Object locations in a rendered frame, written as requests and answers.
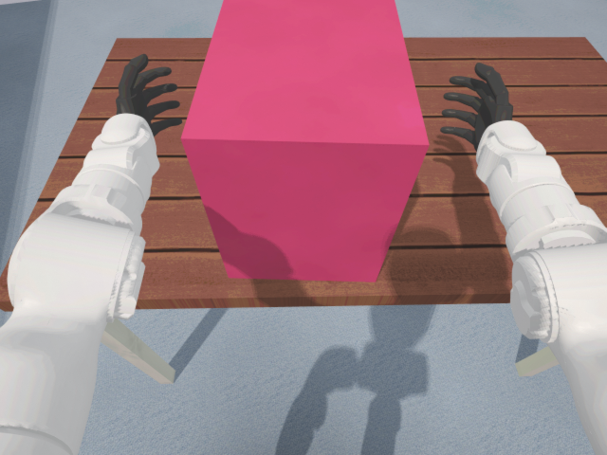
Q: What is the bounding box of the left robot upper arm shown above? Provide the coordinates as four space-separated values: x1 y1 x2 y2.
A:
0 212 146 455

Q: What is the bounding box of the left robot hand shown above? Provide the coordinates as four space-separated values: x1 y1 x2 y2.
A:
116 54 182 136

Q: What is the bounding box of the table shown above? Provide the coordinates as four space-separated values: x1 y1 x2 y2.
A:
0 37 607 384

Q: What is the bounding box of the right robot upper arm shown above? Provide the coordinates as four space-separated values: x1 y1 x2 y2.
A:
510 243 607 455

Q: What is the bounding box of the left robot forearm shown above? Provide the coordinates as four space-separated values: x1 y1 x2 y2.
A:
8 114 159 307

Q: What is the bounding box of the right robot forearm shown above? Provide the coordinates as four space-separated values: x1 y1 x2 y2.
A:
476 120 607 263

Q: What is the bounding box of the carton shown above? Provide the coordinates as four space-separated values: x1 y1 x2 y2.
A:
181 0 430 282

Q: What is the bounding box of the right robot hand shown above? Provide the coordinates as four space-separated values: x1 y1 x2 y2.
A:
440 63 513 152

